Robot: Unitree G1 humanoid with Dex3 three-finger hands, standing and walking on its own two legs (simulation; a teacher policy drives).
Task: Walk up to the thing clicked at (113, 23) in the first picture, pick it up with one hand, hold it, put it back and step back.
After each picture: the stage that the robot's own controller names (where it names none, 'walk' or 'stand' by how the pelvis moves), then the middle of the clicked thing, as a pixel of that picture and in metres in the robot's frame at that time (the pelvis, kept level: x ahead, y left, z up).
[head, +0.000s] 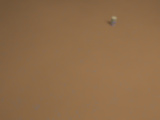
stand; (113, 21) +1.78 -0.44 -0.72
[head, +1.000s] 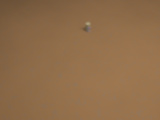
walk; (88, 27) +1.69 +0.01 -0.70
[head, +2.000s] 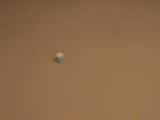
walk; (60, 58) +1.10 +0.29 -0.71
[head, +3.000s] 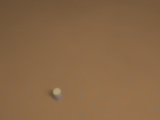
walk; (57, 94) +0.65 +0.22 -0.70
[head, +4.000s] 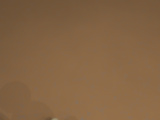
stand; out of the picture +0.39 +0.20 -0.70
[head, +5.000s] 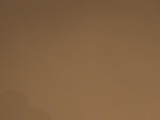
walk; out of the picture +0.37 +0.22 -0.72
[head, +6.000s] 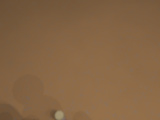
stand; (60, 117) +0.42 +0.19 -0.70
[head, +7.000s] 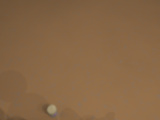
walk; (52, 111) +0.42 +0.22 -0.69
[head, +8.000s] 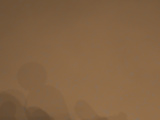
stand; out of the picture +0.31 +0.21 -0.69
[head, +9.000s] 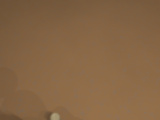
walk; (55, 119) +0.39 +0.15 -0.70
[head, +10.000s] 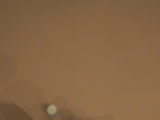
walk; (52, 111) +0.39 +0.17 -0.69
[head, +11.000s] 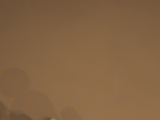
stand; out of the picture +0.36 +0.19 -0.69
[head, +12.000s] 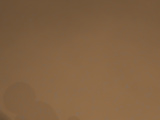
stand; out of the picture +0.35 +0.20 -0.72
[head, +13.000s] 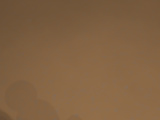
stand; out of the picture +0.33 +0.21 -0.72
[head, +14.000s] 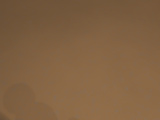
go down; out of the picture +0.34 +0.20 -0.72
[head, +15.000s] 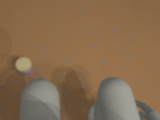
go down; (25, 67) +0.42 +0.22 -0.32
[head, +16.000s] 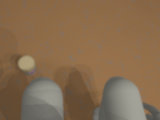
approach; (28, 66) +0.41 +0.22 -0.29
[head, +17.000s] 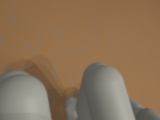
close in; out of the picture +0.39 +0.25 -0.22
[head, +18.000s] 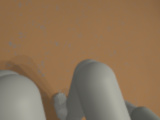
close; out of the picture +0.39 +0.26 -0.22
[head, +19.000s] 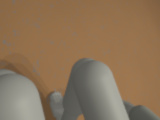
lift; out of the picture +0.39 +0.26 -0.22
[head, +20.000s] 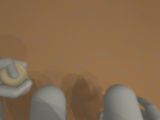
lift; (17, 80) +0.32 +0.23 -0.06
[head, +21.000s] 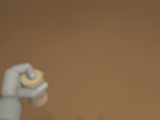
hold; (35, 88) +0.33 +0.16 +0.04
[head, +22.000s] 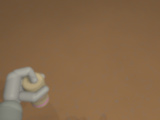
hold; (36, 90) +0.32 +0.17 +0.01
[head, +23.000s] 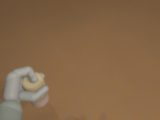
hold; (36, 90) +0.32 +0.17 +0.01
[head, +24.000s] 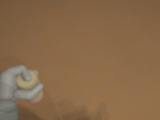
crouch; (30, 87) +0.34 +0.18 -0.05
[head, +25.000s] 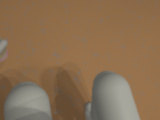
lower; out of the picture +0.46 +0.24 -0.09
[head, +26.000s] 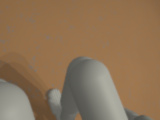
lower; out of the picture +0.42 +0.28 -0.22
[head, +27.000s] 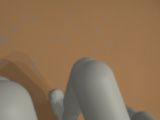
lower; out of the picture +0.41 +0.28 -0.22
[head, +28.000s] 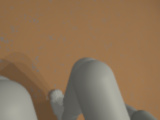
lower; out of the picture +0.41 +0.28 -0.22
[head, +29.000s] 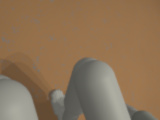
lower; out of the picture +0.41 +0.28 -0.22
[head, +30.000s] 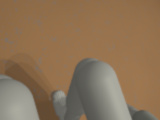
open; out of the picture +0.41 +0.28 -0.22
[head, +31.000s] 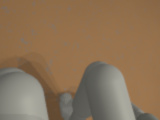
stand; out of the picture +0.39 +0.26 -0.23
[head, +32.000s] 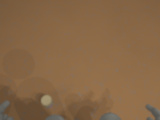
stand; (47, 102) +0.39 +0.20 -0.55
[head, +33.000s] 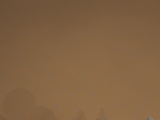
stand; out of the picture +0.36 +0.19 -0.66
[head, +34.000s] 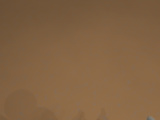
stand; out of the picture +0.37 +0.20 -0.66
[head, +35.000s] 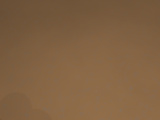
stand; out of the picture +0.38 +0.18 -0.71
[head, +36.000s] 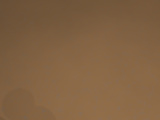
stand; out of the picture +0.36 +0.20 -0.72
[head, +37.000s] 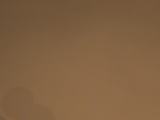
stand; out of the picture +0.34 +0.21 -0.73
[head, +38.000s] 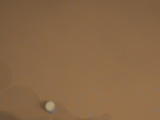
walk; (51, 107) +0.41 +0.19 -0.70
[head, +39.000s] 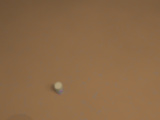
walk; (59, 88) +0.65 +0.24 -0.70
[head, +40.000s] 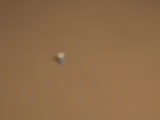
stand; (61, 58) +0.97 +0.19 -0.70
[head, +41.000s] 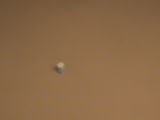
stand; (61, 68) +0.96 +0.20 -0.72
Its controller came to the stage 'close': yes
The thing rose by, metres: 0.71
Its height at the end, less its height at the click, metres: +0.00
